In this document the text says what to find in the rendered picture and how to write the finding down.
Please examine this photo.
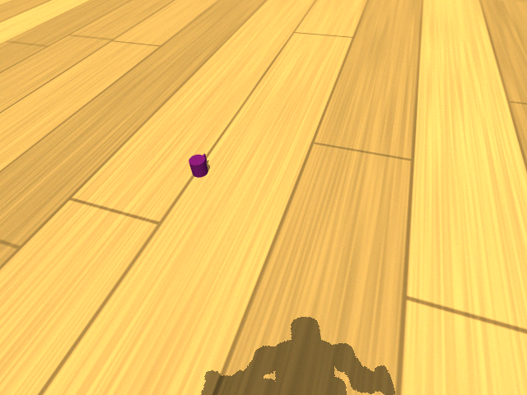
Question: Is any mug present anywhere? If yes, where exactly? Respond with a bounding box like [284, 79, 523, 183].
[189, 154, 208, 178]

